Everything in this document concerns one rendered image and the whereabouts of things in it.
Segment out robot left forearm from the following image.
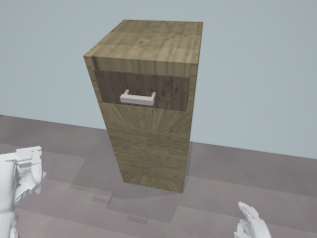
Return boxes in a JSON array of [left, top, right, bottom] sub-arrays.
[[0, 211, 20, 238]]

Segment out handle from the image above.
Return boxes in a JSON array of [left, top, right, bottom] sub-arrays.
[[120, 89, 156, 106]]

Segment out robot left hand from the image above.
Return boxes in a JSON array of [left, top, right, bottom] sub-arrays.
[[0, 146, 47, 212]]

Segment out drawer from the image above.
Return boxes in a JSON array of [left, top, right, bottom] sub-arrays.
[[93, 69, 190, 112]]

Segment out cabinet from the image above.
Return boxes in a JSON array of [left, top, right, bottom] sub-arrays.
[[83, 19, 204, 193]]

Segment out robot right hand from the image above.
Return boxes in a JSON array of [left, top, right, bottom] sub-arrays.
[[234, 201, 271, 238]]

